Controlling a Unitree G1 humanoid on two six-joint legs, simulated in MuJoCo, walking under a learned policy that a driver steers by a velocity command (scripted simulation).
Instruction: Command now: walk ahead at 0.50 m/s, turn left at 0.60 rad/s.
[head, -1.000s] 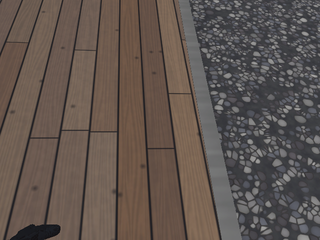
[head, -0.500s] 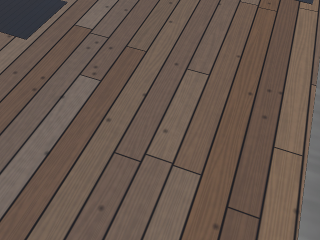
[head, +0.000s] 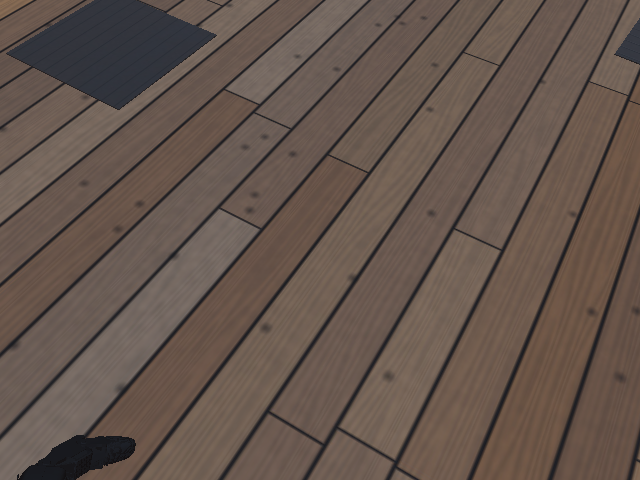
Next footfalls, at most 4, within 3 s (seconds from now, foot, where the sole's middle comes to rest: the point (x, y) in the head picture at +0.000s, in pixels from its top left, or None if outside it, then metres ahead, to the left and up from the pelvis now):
0.14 right None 0.28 -0.14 -0.78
0.70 left None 0.39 0.19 -0.78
1.16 right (251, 407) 0.62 0.09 -0.78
1.50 left None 0.43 0.27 -0.78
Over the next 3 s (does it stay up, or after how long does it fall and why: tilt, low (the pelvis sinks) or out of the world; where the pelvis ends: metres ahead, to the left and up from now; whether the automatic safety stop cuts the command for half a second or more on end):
stays up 0.88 0.82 -0.01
